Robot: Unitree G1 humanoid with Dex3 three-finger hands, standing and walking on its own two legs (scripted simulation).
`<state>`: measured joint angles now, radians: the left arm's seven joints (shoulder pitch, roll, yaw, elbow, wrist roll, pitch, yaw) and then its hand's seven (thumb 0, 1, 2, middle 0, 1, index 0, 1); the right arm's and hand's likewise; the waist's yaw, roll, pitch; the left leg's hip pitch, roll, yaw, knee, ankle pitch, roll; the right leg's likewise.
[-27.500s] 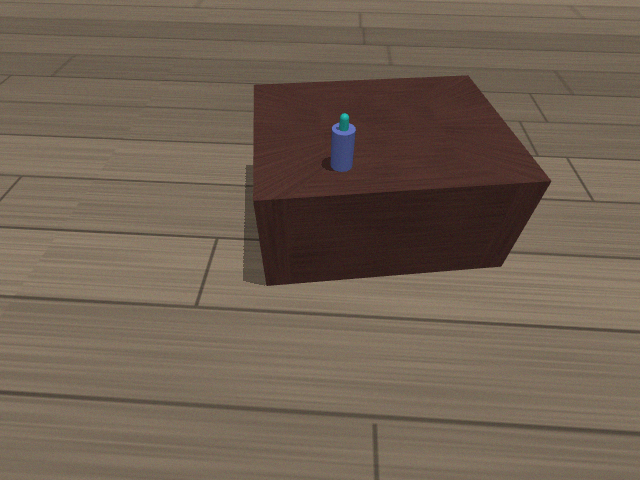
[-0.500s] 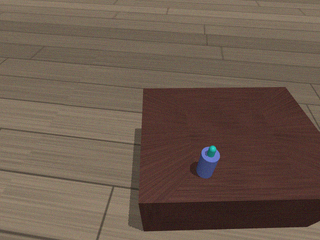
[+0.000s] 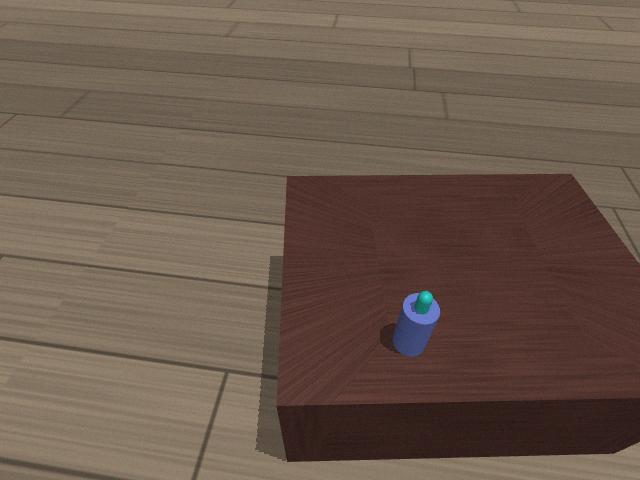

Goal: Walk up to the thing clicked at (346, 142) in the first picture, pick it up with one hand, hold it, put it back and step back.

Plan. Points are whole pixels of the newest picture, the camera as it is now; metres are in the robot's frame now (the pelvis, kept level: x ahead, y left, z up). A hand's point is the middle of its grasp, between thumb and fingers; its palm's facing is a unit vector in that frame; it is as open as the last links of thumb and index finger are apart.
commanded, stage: stand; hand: right
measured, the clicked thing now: (417, 319) +0.48 -0.19 -0.24
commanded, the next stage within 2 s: step back in 0.04 s
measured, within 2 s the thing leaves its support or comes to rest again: neither
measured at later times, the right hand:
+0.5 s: hand out of the picture -0.04 -0.22 -0.16, palm faces -0.02 +0.90 -0.44, open 7.4 cm
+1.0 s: hand out of the picture -0.07 -0.22 -0.17, palm faces +0.02 +0.93 -0.37, open 7.4 cm
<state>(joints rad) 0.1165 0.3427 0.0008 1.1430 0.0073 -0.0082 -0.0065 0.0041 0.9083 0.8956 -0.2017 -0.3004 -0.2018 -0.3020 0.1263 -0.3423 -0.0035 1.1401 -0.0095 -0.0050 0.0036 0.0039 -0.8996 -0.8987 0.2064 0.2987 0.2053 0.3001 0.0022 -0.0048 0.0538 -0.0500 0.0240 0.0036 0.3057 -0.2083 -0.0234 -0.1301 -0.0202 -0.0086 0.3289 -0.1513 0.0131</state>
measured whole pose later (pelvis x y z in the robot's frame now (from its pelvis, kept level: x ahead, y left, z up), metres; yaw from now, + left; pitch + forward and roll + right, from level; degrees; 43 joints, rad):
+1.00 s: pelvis -0.16 +0.05 -0.01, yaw -4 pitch -1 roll +2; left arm 0.12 0.34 0.06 0.81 0.03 0.05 0.01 0.01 0.91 0.90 -0.20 -0.30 -0.20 -0.30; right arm 0.12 -0.39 -0.04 0.89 0.01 0.04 -0.02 0.00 -0.90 -0.90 0.21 0.30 0.21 0.30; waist 0.02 0.00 0.17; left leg -0.41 -0.11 -0.13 1.08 -0.51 -0.01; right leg -0.29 0.02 0.07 0.56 -0.24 -0.03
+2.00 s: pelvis -0.47 +0.02 -0.03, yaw +1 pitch -3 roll +2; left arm 0.08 0.39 0.08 0.72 0.03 0.07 0.01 0.00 0.91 0.90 -0.20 -0.30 -0.20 -0.30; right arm 0.24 -0.36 -0.05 0.90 -0.02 0.02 -0.03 0.01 -0.90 -0.90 0.21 0.30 0.21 0.30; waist 0.00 -0.07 0.20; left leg -0.24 -0.07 -0.01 0.64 -0.35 0.01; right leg -0.42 -0.06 -0.04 0.73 -0.26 -0.03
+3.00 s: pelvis -0.65 -0.02 -0.02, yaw +2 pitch -3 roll +0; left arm 0.23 0.35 0.07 0.98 0.04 -0.04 -0.02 0.01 0.91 0.90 -0.20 -0.30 -0.20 -0.30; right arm 0.24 -0.38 -0.06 0.99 -0.03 0.02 0.01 0.01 -0.90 -0.90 0.21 0.30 0.21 0.30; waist 0.03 0.04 0.06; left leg -0.34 -0.03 -0.09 0.89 -0.50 0.01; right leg -0.26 0.01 -0.05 0.60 -0.29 -0.05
